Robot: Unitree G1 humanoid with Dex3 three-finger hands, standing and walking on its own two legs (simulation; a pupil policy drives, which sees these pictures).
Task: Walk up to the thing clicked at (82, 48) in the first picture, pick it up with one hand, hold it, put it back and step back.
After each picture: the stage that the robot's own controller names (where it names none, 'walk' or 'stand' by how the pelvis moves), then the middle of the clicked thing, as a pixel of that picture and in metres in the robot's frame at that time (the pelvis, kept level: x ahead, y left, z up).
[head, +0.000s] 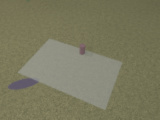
stand; (82, 49) +1.31 -0.01 -0.72
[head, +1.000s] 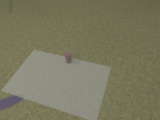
walk; (68, 57) +1.18 +0.23 -0.71
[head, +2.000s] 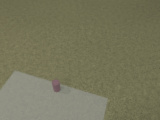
walk; (56, 85) +0.75 +0.27 -0.71
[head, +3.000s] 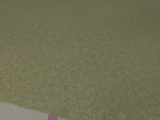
walk; out of the picture +0.47 +0.16 -0.71
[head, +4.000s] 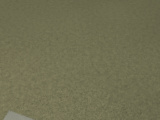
stand; out of the picture +0.38 +0.16 -0.71
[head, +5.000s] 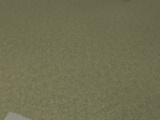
stand; out of the picture +0.38 +0.15 -0.72
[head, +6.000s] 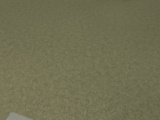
stand; out of the picture +0.38 +0.15 -0.72
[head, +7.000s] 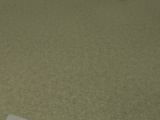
stand; out of the picture +0.38 +0.16 -0.73
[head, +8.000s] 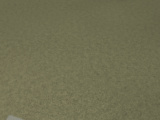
stand; out of the picture +0.37 +0.16 -0.73
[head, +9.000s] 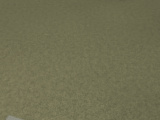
stand; out of the picture +0.37 +0.16 -0.73
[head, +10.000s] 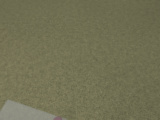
go down; out of the picture +0.39 +0.15 -0.71
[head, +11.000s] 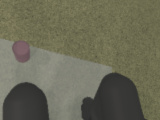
go down; (22, 52) +0.48 +0.17 -0.30
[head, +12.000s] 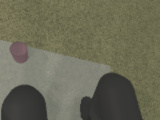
close in; (19, 53) +0.48 +0.17 -0.31
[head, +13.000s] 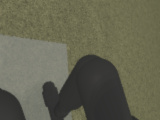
close in; out of the picture +0.48 +0.22 -0.24
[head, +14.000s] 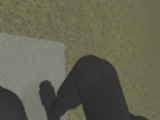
close; out of the picture +0.47 +0.22 -0.25
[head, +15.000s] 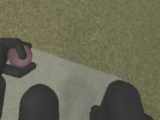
lift; (21, 60) +0.39 +0.21 -0.09
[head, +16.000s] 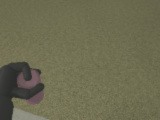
hold; (31, 87) +0.33 +0.17 +0.04
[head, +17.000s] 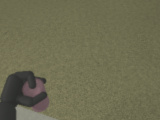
hold; (37, 96) +0.32 +0.16 -0.01
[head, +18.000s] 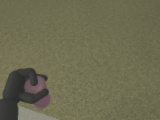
hold; (38, 93) +0.33 +0.16 -0.01
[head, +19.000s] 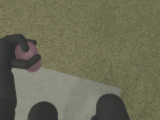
crouch; (29, 58) +0.44 +0.15 -0.09
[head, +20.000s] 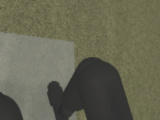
lower; out of the picture +0.48 +0.23 -0.24
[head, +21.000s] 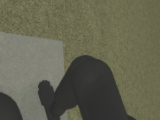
lower; out of the picture +0.47 +0.24 -0.26
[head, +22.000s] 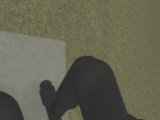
lower; out of the picture +0.47 +0.24 -0.26
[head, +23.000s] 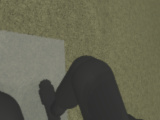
lower; out of the picture +0.48 +0.23 -0.26
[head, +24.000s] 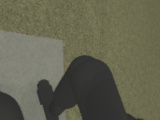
loosen; out of the picture +0.48 +0.22 -0.27
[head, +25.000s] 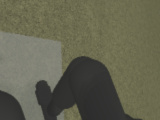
withdraw; out of the picture +0.48 +0.21 -0.27
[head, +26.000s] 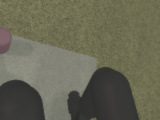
stand; (1, 41) +0.48 +0.19 -0.28
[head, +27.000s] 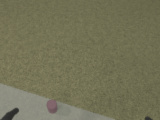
stand; (52, 106) +0.43 +0.13 -0.60
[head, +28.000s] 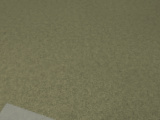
stand; out of the picture +0.40 +0.13 -0.66
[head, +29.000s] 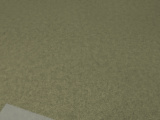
stand; out of the picture +0.40 +0.13 -0.65
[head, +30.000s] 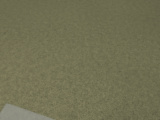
stand; out of the picture +0.40 +0.13 -0.65
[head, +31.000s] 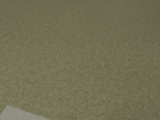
stand; out of the picture +0.40 +0.13 -0.65
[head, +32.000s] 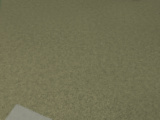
stand; out of the picture +0.41 +0.13 -0.71
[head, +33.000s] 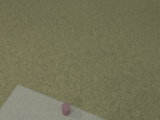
walk; (66, 109) +0.47 +0.08 -0.70
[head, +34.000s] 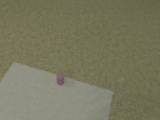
walk; (60, 79) +0.71 +0.13 -0.71
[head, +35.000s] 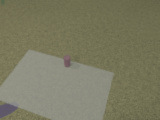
stand; (67, 61) +1.02 +0.17 -0.70
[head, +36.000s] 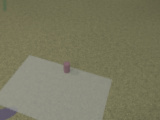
stand; (66, 67) +1.03 +0.15 -0.72
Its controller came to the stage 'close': yes
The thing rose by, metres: 0.72
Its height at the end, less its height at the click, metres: +0.00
